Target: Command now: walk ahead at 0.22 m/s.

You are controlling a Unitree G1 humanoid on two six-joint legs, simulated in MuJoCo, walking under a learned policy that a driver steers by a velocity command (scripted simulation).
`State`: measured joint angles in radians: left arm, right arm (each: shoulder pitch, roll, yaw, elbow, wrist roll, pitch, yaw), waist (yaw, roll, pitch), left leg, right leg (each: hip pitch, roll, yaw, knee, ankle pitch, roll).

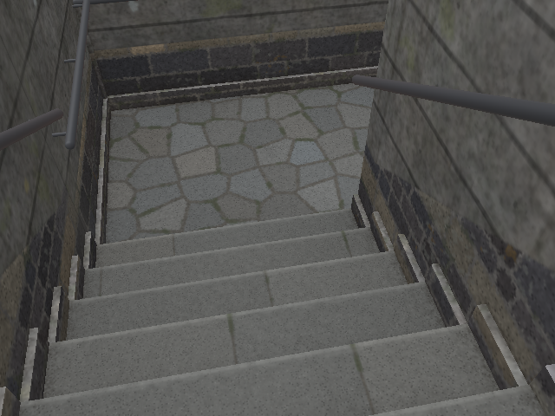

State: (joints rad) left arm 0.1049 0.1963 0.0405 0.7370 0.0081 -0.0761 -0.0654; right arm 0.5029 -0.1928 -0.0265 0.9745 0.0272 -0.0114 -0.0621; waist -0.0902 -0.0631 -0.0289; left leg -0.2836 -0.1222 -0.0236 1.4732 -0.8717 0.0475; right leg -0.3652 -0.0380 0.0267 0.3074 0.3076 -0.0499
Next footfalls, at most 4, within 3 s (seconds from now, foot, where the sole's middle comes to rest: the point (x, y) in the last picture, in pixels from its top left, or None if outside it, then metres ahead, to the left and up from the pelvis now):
0.30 left None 0.13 0.17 -0.80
2.16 right None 0.45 -0.10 -0.98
2.66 left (223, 400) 0.73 0.14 -1.16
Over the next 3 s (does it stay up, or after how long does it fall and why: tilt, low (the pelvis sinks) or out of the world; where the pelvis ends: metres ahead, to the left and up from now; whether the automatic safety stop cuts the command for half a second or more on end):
stays up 0.77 0.06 -0.42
